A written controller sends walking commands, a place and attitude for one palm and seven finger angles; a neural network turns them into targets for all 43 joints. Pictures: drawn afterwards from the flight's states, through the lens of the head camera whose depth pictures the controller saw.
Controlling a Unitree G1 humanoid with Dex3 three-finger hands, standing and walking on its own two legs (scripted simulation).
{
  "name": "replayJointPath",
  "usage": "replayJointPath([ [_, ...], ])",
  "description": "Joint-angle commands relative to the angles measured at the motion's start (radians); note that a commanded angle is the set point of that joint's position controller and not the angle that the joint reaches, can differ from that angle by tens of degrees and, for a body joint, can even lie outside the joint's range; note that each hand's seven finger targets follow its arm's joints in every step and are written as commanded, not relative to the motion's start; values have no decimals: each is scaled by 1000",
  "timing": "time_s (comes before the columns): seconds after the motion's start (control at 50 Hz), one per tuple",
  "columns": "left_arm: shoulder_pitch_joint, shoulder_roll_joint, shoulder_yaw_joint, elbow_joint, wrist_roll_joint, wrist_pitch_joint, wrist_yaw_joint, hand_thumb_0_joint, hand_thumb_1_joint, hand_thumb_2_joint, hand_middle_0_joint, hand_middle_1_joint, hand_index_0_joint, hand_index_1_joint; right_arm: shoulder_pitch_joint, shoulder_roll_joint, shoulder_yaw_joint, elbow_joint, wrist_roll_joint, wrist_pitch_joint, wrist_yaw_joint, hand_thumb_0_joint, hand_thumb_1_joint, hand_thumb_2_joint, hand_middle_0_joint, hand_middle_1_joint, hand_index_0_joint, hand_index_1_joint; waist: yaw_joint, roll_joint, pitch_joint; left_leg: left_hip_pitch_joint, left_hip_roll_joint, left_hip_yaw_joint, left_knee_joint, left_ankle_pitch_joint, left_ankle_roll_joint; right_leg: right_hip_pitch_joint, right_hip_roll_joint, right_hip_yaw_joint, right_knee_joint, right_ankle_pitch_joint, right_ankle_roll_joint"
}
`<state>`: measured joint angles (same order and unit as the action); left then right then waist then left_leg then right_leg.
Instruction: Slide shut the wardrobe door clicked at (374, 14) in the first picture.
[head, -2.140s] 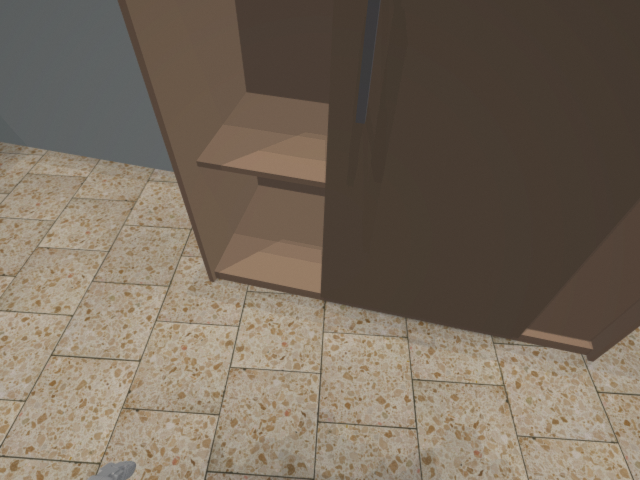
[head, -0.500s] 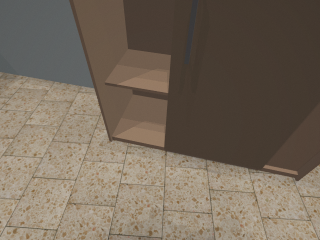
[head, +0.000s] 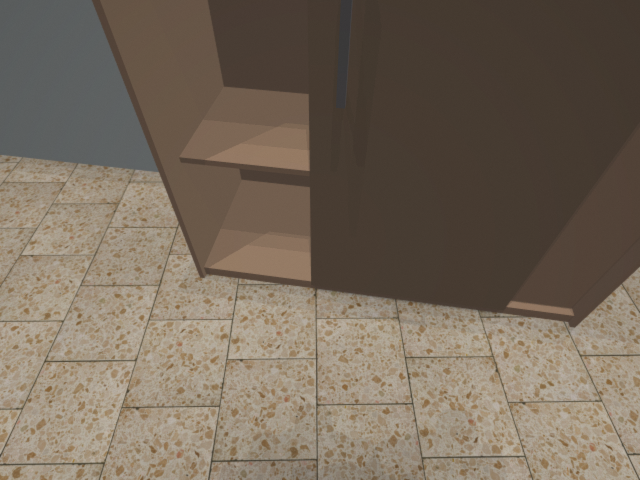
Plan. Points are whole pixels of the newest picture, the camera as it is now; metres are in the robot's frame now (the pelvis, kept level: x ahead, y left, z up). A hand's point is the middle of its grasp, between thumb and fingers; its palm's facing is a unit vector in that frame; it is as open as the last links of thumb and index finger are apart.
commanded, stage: take the last steps up to it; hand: right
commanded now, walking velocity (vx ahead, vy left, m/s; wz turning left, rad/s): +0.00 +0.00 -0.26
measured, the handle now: (347, 14) +0.82 +0.00 +0.21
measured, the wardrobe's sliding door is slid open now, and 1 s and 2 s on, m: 0.42 0.42 0.42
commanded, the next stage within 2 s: come to a stop and stand still in 1.10 s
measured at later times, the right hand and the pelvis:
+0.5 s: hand out of the picture +0.01 -0.15 -0.18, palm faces +0.08 +0.98 -0.20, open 7.4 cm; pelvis +0.05 +0.03 -0.01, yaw -1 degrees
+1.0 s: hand out of the picture +0.12 -0.11 -0.19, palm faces +0.11 +0.99 -0.09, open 7.4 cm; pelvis +0.24 +0.02 -0.01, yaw +1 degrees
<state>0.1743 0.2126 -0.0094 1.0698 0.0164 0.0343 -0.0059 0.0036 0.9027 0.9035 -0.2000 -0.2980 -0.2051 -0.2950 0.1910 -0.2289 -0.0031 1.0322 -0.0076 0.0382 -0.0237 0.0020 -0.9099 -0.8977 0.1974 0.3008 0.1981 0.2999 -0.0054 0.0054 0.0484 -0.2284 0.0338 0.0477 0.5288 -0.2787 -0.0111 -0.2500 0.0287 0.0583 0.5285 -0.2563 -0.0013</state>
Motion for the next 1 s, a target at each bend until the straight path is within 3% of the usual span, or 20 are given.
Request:
replayJointPath([
  [0.0, 14, 161, 47, -72, -2, -19, 14, 0, 900, 900, -200, -300, -200, -300, 23, -155, -44, -71, -7, -19, -12, 0, -900, -900, 200, 300, 200, 300, -1, -28, -42, 15, 92, -66, -68, 0, 12, -78, -119, 126, -94, 116, -39],
  [0.08, 20, 146, 51, -88, -2, -20, 16, 0, 900, 900, -200, -300, -200, -300, 55, -129, -47, -72, -9, -21, -14, 0, -900, -900, 200, 300, 200, 300, -10, -38, -46, 29, 84, -58, -62, -43, 9, -124, -119, 156, -101, 60, -51],
  [0.14, 69, 119, 49, -68, 11, -21, 16, 0, 900, 900, -200, -300, -200, -300, 98, -104, -39, -40, -20, -26, -1, 0, -900, -900, 200, 300, 200, 300, 1, 8, -60, 10, 71, -72, -118, -338, 15, -125, -90, 151, -142, -338, -49],
  [0.22, 96, 107, 52, -49, 19, -26, 22, 0, 900, 900, -200, -300, -200, -300, 150, -76, -39, -8, -23, -31, 12, 0, -900, -900, 200, 300, 200, 300, 3, -25, 53, -55, 38, -64, -102, -361, 29, -177, -100, 174, -174, -435, -71],
  [0.28, 165, 140, 70, -28, 16, -43, 33, 0, 900, 900, -200, -300, -200, -300, 169, -28, -35, 2, -20, -43, 27, 0, -900, -900, 200, 300, 200, 300, 30, -178, 52, -138, -36, 26, 114, -167, 20, -66, -216, 345, -298, -463, -138],
  [0.34, 203, 163, 87, -23, 13, -57, 39, 0, 900, 900, -200, -300, -200, -300, 126, -19, -41, -27, -23, -50, 37, 0, -900, -900, 200, 300, 200, 300, 51, -195, 49, -254, -17, -21, 242, -201, 27, 28, -307, 444, -347, -390, -207],
  [0.42, 100, 135, 83, -37, 11, -61, 41, 0, 900, 900, -200, -300, -200, -300, 302, -5, -52, 37, -18, -67, 45, 0, -900, -900, 200, 300, 200, 300, -52, -117, 21, 101, -29, 11, -85, -63, 14, -156, -198, 197, -134, -219, -109],
  [0.44, 107, 88, 76, -38, 6, -65, 39, 0, 900, 900, -200, -300, -200, -300, 364, -47, -61, 66, -21, -76, 37, 0, -900, -900, 200, 300, 200, 300, -73, 58, -13, 263, 49, -99, -190, -93, 31, -286, -125, 91, 49, -184, -68],
  [0.46, 79, 19, 58, -69, -2, -74, 37, 0, 900, 900, -200, -300, -200, -300, 446, -128, -78, 91, -27, -83, 19, 0, -900, -900, 200, 300, 200, 300, -100, 344, -9, 352, 263, -413, -321, -142, 88, -470, -14, -83, 315, -256, -19],
  [0.48, 19, 52, 65, -96, 9, -77, 31, 0, 900, 900, -200, -300, -200, -300, 471, -119, -70, 95, -14, -84, 8, 0, -900, -900, 200, 300, 200, 300, -105, 268, 39, 281, 334, -505, -364, -116, 143, -504, -56, -69, 441, -289, -22],
  [0.52, 23, 54, 76, -72, 11, -75, 18, 0, 900, 900, -200, -300, -200, -300, 383, -77, -62, 81, -15, -92, 8, 0, -900, -900, 200, 300, 200, 300, -60, 158, 67, 192, 284, -423, -370, -182, 187, -483, -107, -63, 558, -182, -20],
  [0.58, 20, 13, 76, -48, 17, -62, 7, 0, 900, 900, -200, -300, -200, -300, 352, -3, -37, 82, -22, -101, 2, 0, -900, -900, 200, 300, 200, 300, -19, 48, 140, 94, 223, -273, -355, 47, 182, -445, -137, -100, 607, -75, -4],
  [0.66, -1, -16, 75, -53, 13, -54, 1, 0, 900, 900, -200, -300, -200, -300, 390, 11, -29, 104, -22, -114, -7, 0, -900, -900, 200, 300, 200, 300, -4, 83, 111, 158, 173, -150, -321, 372, 166, -452, -136, -147, 558, -12, 11],
  [0.76, -129, -31, 67, -93, 6, -66, -2, 0, 900, 900, -200, -300, -200, -300, 437, 16, -28, 139, -25, -111, -18, 0, -900, -900, 200, 300, 200, 300, -32, 86, 115, 216, 163, -128, -284, 606, 172, -401, -117, -205, 333, -24, -2],
  [0.84, 50, -13, 74, -36, 6, -87, 22, 0, 900, 900, -200, -300, -200, -300, 387, -16, -39, 143, -17, -113, -15, 0, -900, -900, 200, 300, 200, 300, 63, 103, -15, 207, 117, -48, -35, 993, 142, -37, -20, -279, 108, 34, -48],
  [0.86, 195, 26, 84, 3, 7, -90, 31, 0, 900, 900, -200, -300, -200, -300, 362, -26, -44, 131, -10, -113, -13, 0, -900, -900, 200, 300, 200, 300, 128, 73, -97, 134, 100, -34, 139, 905, 117, 161, -51, -232, 24, 138, -64],
  [0.88, 324, 115, 107, 29, 19, -94, 44, 0, 900, 900, -200, -300, -200, -300, 383, 3, -46, 112, 0, -112, -5, 0, -900, -900, 200, 300, 200, 300, 168, -43, -216, -84, 29, -4, 393, 556, 70, 433, -257, 23, -4, 261, -137],
  [0.9, 400, 201, 121, 47, 17, -94, 50, 0, 900, 900, -200, -300, -200, -300, 407, 53, -32, 86, 9, -109, 5, 0, -900, -900, 200, 300, 200, 300, 144, -239, -296, -310, -85, -1, 742, -220, 42, 567, -558, 417, -127, 447, -269],
  [0.92, 336, 185, 111, 35, -4, -85, 52, 0, 900, 900, -200, -300, -200, -300, 368, 4, -45, 76, -4, -97, -2, 0, -900, -900, 200, 300, 200, 300, 109, -83, -248, -317, -36, -104, 853, -240, 66, 435, -595, 423, -207, 322, -301],
  [0.98, 149, 37, 71, -8, 3, -108, 57, 0, 900, 900, -200, -300, -200, -300, 266, 51, -59, 57, -28, -69, 24, 0, -900, -900, 200, 300, 200, 300, 17, -4, 86, -336, 62, -98, 834, -34, 29, 20, -455, 172, -318, 227, -186],
])
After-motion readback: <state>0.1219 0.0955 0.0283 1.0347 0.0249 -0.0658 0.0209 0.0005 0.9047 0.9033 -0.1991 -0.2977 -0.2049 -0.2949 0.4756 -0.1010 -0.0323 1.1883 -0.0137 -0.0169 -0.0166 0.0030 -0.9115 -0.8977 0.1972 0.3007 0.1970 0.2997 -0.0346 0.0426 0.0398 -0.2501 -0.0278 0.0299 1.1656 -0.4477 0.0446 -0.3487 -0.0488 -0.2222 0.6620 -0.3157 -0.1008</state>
